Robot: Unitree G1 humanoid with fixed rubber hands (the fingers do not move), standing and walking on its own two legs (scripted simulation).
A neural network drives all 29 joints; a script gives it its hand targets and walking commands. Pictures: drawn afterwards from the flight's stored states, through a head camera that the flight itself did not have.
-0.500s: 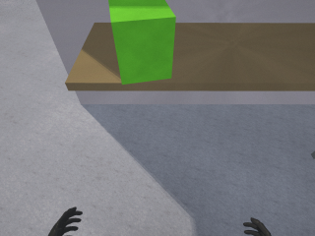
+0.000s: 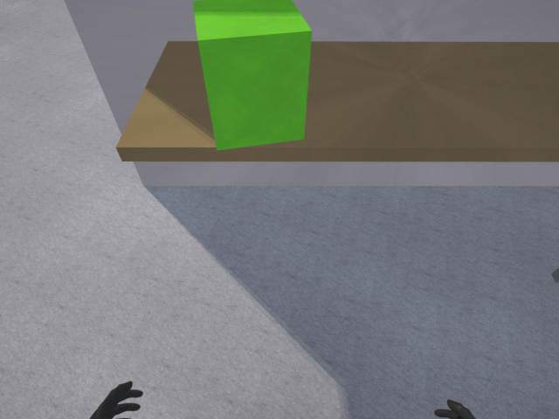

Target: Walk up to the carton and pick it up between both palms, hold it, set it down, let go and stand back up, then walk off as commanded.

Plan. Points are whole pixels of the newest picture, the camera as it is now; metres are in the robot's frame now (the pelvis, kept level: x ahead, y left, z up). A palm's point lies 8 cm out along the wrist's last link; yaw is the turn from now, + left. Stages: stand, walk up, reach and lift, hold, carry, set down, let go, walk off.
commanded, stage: stand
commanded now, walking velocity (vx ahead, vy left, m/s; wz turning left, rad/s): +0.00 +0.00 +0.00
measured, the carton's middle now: (251, 74) +0.79 +0.09 +0.09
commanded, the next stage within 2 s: walk up in 0.58 s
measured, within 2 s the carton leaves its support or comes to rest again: neither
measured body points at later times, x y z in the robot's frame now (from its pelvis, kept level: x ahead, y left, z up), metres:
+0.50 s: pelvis -0.01 +0.00 +0.00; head -0.01 +0.00 +0.45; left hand +0.10 +0.28 -0.11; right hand +0.09 -0.28 -0.12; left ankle -0.01 +0.12 -0.72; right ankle +0.00 -0.12 -0.72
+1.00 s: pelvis +0.00 +0.01 +0.00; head +0.01 +0.01 +0.45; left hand +0.06 +0.31 -0.11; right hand +0.09 -0.30 -0.12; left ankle +0.00 +0.13 -0.70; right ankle +0.00 -0.12 -0.72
